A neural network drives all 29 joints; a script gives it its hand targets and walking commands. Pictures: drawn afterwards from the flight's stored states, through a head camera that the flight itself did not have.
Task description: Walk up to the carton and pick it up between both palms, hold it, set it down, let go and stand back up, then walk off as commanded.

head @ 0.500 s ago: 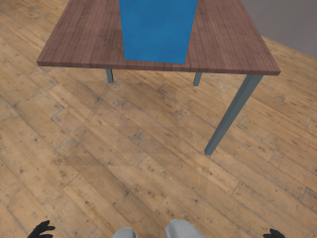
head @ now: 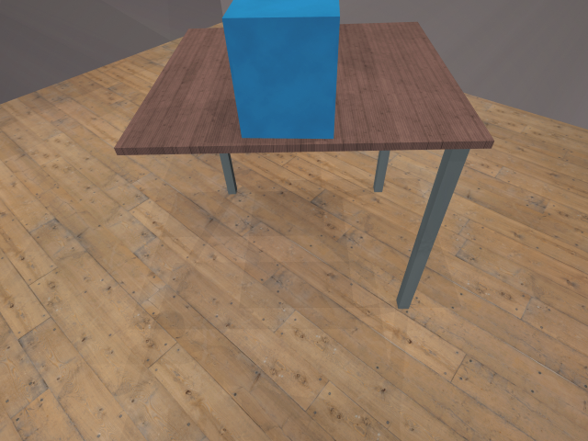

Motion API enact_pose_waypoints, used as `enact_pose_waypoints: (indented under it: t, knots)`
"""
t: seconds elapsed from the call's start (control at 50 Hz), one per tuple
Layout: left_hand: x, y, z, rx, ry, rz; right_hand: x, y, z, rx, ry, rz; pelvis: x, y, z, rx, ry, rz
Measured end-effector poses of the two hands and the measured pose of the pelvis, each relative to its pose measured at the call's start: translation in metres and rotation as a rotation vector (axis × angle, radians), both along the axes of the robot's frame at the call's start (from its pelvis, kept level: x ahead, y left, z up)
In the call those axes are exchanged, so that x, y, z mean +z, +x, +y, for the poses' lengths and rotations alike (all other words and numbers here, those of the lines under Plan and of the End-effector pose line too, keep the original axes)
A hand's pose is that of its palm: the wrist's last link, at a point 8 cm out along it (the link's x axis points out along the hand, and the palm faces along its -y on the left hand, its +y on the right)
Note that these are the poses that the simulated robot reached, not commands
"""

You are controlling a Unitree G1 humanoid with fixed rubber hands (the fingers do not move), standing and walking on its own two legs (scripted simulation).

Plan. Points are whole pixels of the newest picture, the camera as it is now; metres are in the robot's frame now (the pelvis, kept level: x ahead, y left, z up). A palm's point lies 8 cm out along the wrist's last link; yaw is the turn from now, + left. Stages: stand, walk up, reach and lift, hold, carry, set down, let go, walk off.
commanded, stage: walk off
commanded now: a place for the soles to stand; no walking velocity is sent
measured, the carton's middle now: (288, 64) +0.85 +0.03 +0.14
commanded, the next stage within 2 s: stand in 0.72 s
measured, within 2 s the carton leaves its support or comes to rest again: neither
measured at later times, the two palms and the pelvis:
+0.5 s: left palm out of the picture +0.13 +0.29 -0.09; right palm out of the picture +0.09 -0.30 -0.10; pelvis +0.02 +0.00 +0.02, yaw +0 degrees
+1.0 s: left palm out of the picture +0.11 +0.30 -0.09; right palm out of the picture +0.12 -0.29 -0.09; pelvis +0.03 +0.01 +0.03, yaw +0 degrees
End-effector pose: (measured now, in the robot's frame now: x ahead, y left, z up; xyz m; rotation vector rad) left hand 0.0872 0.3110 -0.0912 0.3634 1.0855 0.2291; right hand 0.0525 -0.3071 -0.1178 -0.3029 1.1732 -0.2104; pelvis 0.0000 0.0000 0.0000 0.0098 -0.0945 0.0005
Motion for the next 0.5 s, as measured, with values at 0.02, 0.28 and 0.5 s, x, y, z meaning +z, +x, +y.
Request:
enact_pose_waypoints:
  t: [0.02, 0.28, 0.5]
  knots:
    - [0.001, -0.001, -0.002, 0.001, -0.004, -0.003, 0.001, 0.001, 0.002, -0.003, 0.011, -0.005, 0.002, 0.0, -0.001, 0.0, -0.002, 0.002]
    - [0.009, 0.013, -0.019, 0.005, -0.05, 0.004, 0.007, 0.014, 0.004, -0.028, 0.034, 0.001, 0.016, 0.014, 0.001, 0.012, -0.005, 0.025]
    - [0.006, 0.045, -0.017, -0.017, -0.051, 0.0, 0.017, 0.037, 0.004, -0.021, 0.008, 0.014, 0.019, 0.023, 0.002, 0.007, -0.006, 0.042]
